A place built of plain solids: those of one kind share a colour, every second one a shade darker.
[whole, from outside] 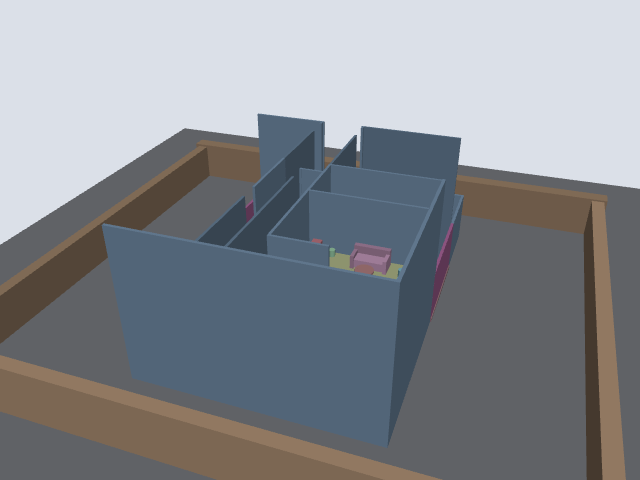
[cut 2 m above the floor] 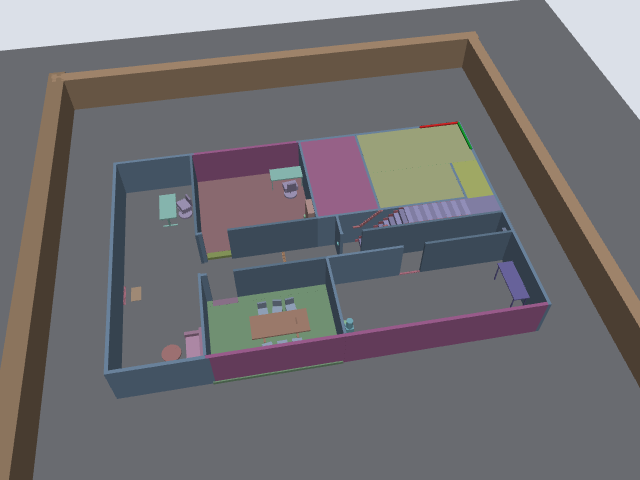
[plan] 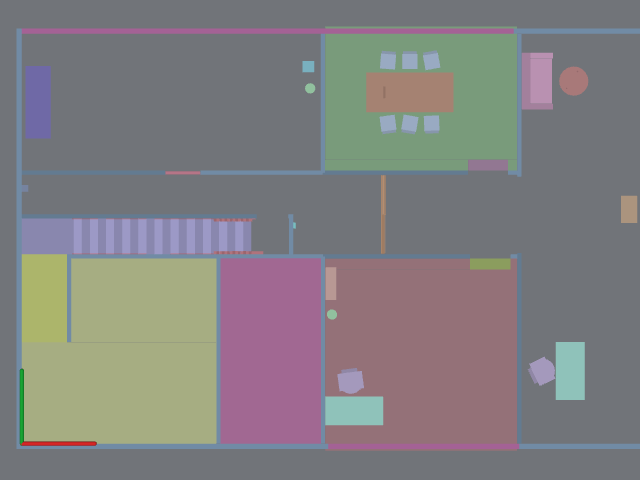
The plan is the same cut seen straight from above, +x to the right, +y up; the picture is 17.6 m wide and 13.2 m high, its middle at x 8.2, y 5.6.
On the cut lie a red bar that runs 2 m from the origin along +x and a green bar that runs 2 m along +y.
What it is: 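An office floor, with one long steep straight back stair to a room a storey up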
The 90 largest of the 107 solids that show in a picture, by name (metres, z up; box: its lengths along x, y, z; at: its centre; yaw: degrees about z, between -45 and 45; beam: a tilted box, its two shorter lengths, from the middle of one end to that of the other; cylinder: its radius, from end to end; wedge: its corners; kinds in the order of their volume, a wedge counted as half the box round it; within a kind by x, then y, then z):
{
 "ring_hedge_1": {"box": [0.63, 27.29, 2.62], "at": [-3.37, 5.63, 1.26]},
 "ring_hedge_2": {"box": [24.79, 0.71, 2.36], "at": [8.62, -7.74, 1.13]},
 "ring_hedge_3": {"box": [24.63, 0.63, 2.32], "at": [8.62, 18.97, 1.11]},
 "ring_hedge_4": {"box": [0.88, 27.78, 2.45], "at": [20.75, 5.63, 1.18]},
 "split_lounge_level_1": {"box": [5.36, 2.8, 4.93], "at": [2.67, 1.39, 2.41]},
 "split_lounge_level_2": {"box": [4.0, 2.3, 4.93], "at": [3.35, 3.94, 2.41]},
 "wall_1": {"box": [0.15, 11.57, 7.74], "at": [-0.07, 5.63, 3.82]},
 "wall_2": {"box": [0.12, 2.42, 7.74], "at": [1.3, 4.0, 3.82]},
 "wall_3": {"box": [3.95, 0.12, 7.74], "at": [1.97, 7.45, 3.82]},
 "wall_4": {"box": [6.46, 0.12, 7.74], "at": [3.23, 6.25, 3.82]},
 "wall_5": {"box": [8.58, 0.15, 7.74], "at": [4.14, -0.07, 3.82]},
 "wall_6": {"box": [6.92, 0.12, 7.74], "at": [4.82, 5.15, 3.82]},
 "wall_7": {"box": [0.12, 5.15, 7.74], "at": [5.41, 2.58, 3.82]},
 "wall_8": {"box": [3.37, 0.12, 7.74], "at": [6.59, 7.45, 3.82]},
 "wall_9": {"box": [0.14, 0.12, 7.74], "at": [7.39, 6.25, 3.82]},
 "wall_10": {"box": [0.12, 1.1, 7.74], "at": [7.4, 5.7, 3.82]},
 "wall_11": {"box": [0.12, 5.15, 7.74], "at": [8.28, 2.58, 3.82]},
 "wall_12": {"box": [0.12, 3.82, 2.86], "at": [8.28, 9.36, 1.38]},
 "wall_13": {"box": [3.99, 0.12, 7.74], "at": [10.28, 7.45, 3.82]},
 "wall_14": {"box": [4.04, 0.12, 7.74], "at": [10.3, 5.15, 3.82]},
 "wall_15": {"box": [0.31, 0.12, 7.74], "at": [13.52, 7.45, 3.82]},
 "wall_16": {"box": [0.24, 0.12, 7.74], "at": [13.56, 5.15, 3.82]},
 "wall_17": {"box": [0.12, 5.25, 7.74], "at": [13.68, 2.62, 3.82]},
 "wall_18": {"box": [0.12, 3.93, 7.74], "at": [13.68, 9.3, 3.82]},
 "wall_19": {"box": [3.87, 0.15, 2.86], "at": [15.46, -0.07, 1.38]},
 "wall_20": {"box": [3.87, 0.15, 2.86], "at": [15.46, 11.35, 1.38]},
 "wall_21": {"box": [0.15, 11.57, 2.86], "at": [17.32, 5.63, 1.38]},
 "closed_between_1": {"box": [2.77, 5.11, 4.93], "at": [6.84, 2.54, 2.41]},
 "split_steps_1": {"box": [1.43, 0.99, 4.93], "at": [0.71, 5.7, 2.41]},
 "split_steps_2": {"box": [0.23, 0.99, 4.71], "at": [1.54, 5.7, 2.31]},
 "split_steps_3": {"box": [0.23, 0.99, 4.5], "at": [1.76, 5.7, 2.2]},
 "split_steps_4": {"box": [0.23, 0.99, 4.29], "at": [1.98, 5.7, 2.1]},
 "split_steps_5": {"box": [0.23, 0.99, 4.08], "at": [2.21, 5.7, 1.99]},
 "split_steps_6": {"box": [0.23, 0.99, 3.87], "at": [2.43, 5.7, 1.88]},
 "split_steps_7": {"box": [0.23, 0.99, 3.65], "at": [2.65, 5.7, 1.78]},
 "split_steps_8": {"box": [0.23, 0.99, 3.44], "at": [2.87, 5.7, 1.67]},
 "split_steps_9": {"box": [0.23, 0.99, 3.23], "at": [3.09, 5.7, 1.56]},
 "split_steps_10": {"box": [0.23, 0.99, 3.02], "at": [3.31, 5.7, 1.46]},
 "split_steps_11": {"box": [0.23, 0.99, 2.81], "at": [3.54, 5.7, 1.35]},
 "split_steps_12": {"box": [0.23, 0.99, 2.59], "at": [3.76, 5.7, 1.25]},
 "split_steps_13": {"box": [0.23, 0.99, 2.38], "at": [3.98, 5.7, 1.14]},
 "split_steps_14": {"box": [0.23, 0.99, 2.17], "at": [4.2, 5.7, 1.03]},
 "split_steps_15": {"box": [0.23, 0.99, 1.96], "at": [4.42, 5.7, 0.93]},
 "split_steps_16": {"box": [0.23, 0.99, 1.75], "at": [4.65, 5.7, 0.82]},
 "split_steps_17": {"box": [0.23, 0.99, 1.53], "at": [4.87, 5.7, 0.72]},
 "split_steps_18": {"box": [0.23, 0.99, 1.32], "at": [5.09, 5.7, 0.61]},
 "split_steps_19": {"box": [0.23, 0.99, 1.11], "at": [5.31, 5.7, 0.51]},
 "split_steps_20": {"box": [0.23, 0.99, 0.9], "at": [5.54, 5.7, 0.4]},
 "split_steps_21": {"box": [0.23, 0.99, 0.69], "at": [5.76, 5.7, 0.29]},
 "split_steps_22": {"box": [0.23, 0.99, 0.47], "at": [5.98, 5.7, 0.19]},
 "split_steps_23": {"box": [0.23, 0.99, 0.26], "at": [6.2, 5.7, 0.08]},
 "split_upper_level_1": {"box": [1.25, 2.42, 4.93], "at": [0.62, 4.0, 2.41]},
 "glazing_1": {"box": [8.28, 0.15, 2.86], "at": [4.14, 11.35, 1.38]},
 "glazing_2": {"box": [5.4, 0.15, 2.86], "at": [10.98, -0.07, 1.38]},
 "glazing_3": {"box": [5.4, 0.15, 2.86], "at": [10.98, 11.35, 1.38]},
 "cell_level_1": {"box": [3.98, 0.3, 0.2], "at": [10.33, 4.94, 0.05]},
 "cell_level_2": {"box": [5.28, 4.99, 0.2], "at": [10.98, 2.29, 0.05]},
 "meet_level_1": {"box": [3.93, 0.3, 0.2], "at": [10.31, 7.66, 0.05]},
 "meet_level_2": {"box": [5.28, 3.66, 0.2], "at": [10.98, 9.64, 0.05]},
 "sofa_1": {"box": [0.65, 1.24, 0.37], "at": [4.71, 2.14, 5.12]},
 "sofa_2": {"box": [0.86, 0.16, 0.65], "at": [4.79, 1.44, 5.15]},
 "sofa_3": {"box": [0.86, 0.16, 0.65], "at": [4.79, 2.84, 5.15]},
 "sofa_4": {"box": [0.24, 1.56, 0.83], "at": [5.1, 2.14, 5.24]},
 "sofa_5": {"box": [0.24, 1.56, 0.83], "at": [13.87, 9.97, 0.36]},
 "sofa_6": {"box": [0.86, 0.16, 0.65], "at": [14.18, 9.27, 0.28]},
 "sofa_7": {"box": [0.86, 0.16, 0.65], "at": [14.18, 10.67, 0.28]},
 "sofa_8": {"box": [0.65, 1.24, 0.37], "at": [14.26, 9.97, 0.24]},
 "shelf_1": {"box": [0.3, 0.9, 1.95], "at": [8.5, 4.4, 1.07]},
 "task_chair_1": {"box": [0.44, 0.1, 0.5], "at": [9.01, 2.01, 0.94], "yaw": 7.6},
 "task_chair_2": {"box": [0.68, 0.48, 0.26], "at": [9.04, 1.72, 0.73], "yaw": 7.6},
 "task_chair_3": {"cylinder": 0.33, "from": [9.05, 1.7, 0.15], "to": [9.05, 1.7, 0.25]},
 "task_chair_4": {"box": [0.1, 0.44, 0.5], "at": [14.05, 1.86, 0.79], "yaw": 26.1},
 "task_chair_5": {"box": [0.48, 0.68, 0.26], "at": [14.31, 1.99, 0.58], "yaw": 26.1},
 "task_chair_6": {"cylinder": 0.33, "from": [14.33, 2.0, 0.0], "to": [14.33, 2.0, 0.1]},
 "meeting_table_1": {"box": [2.4, 1.1, 0.07], "at": [10.67, 9.66, 0.85]},
 "desk_1": {"box": [1.6, 0.8, 0.07], "at": [9.14, 0.9, 0.84]},
 "desk_2": {"box": [0.8, 1.6, 0.07], "at": [15.08, 2.0, 0.69]},
 "filing_cabinet_1": {"box": [0.56, 0.42, 0.65], "at": [4.96, 4.64, 5.15]},
 "water_cooler_1": {"box": [0.33, 0.31, 1.03], "at": [7.88, 10.37, 0.47]},
 "water_cooler_2": {"cylinder": 0.14, "from": [7.88, 10.37, 0.98], "to": [7.88, 10.37, 1.4]},
 "bar_table_1": {"box": [0.7, 2.0, 0.06], "at": [0.45, 9.39, 1.05]},
 "coffee_table_1": {"cylinder": 0.4, "from": [3.84, 2.14, 5.2], "to": [3.84, 2.14, 5.28]},
 "coffee_table_2": {"cylinder": 0.4, "from": [15.18, 9.97, 0.33], "to": [15.18, 9.97, 0.4]},
 "cell_steps_1": {"box": [1.11, 0.3, 0.2], "at": [12.88, 4.94, 0.05]},
 "meet_steps_1": {"box": [1.1, 0.3, 0.2], "at": [12.82, 7.66, 0.05]},
 "bin_waste_1": {"cylinder": 0.14, "from": [5.06, 3.94, 4.88], "to": [5.06, 3.94, 5.19]},
 "bin_waste_2": {"cylinder": 0.14, "from": [7.93, 9.77, 0.0], "to": [7.93, 9.77, 0.31]},
 "bin_waste_3": {"cylinder": 0.14, "from": [8.53, 3.55, 0.15], "to": [8.53, 3.55, 0.46]},
 "extinguisher_hold_1": {"box": [0.2, 0.19, 1.11], "at": [0.08, 7.02, 1.1]},
 "doormat_hold_1": {"box": [0.45, 0.75, 0.06], "at": [16.7, 6.44, -0.02]}
}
